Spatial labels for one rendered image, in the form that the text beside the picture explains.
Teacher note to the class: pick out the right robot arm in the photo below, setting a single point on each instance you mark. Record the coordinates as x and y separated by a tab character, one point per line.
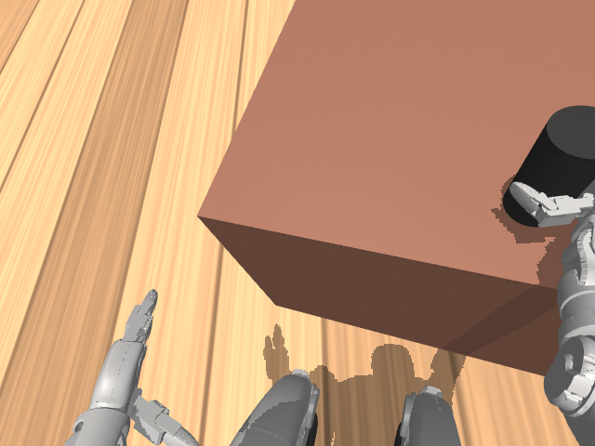
570	381

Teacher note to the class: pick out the can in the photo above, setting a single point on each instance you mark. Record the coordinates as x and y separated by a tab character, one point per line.
561	162

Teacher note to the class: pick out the left robot hand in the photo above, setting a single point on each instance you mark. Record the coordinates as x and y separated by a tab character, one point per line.
117	384

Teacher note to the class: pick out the right robot hand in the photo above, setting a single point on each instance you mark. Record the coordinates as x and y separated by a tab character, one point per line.
557	210

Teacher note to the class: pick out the left robot arm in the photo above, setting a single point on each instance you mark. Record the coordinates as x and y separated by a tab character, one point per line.
100	427

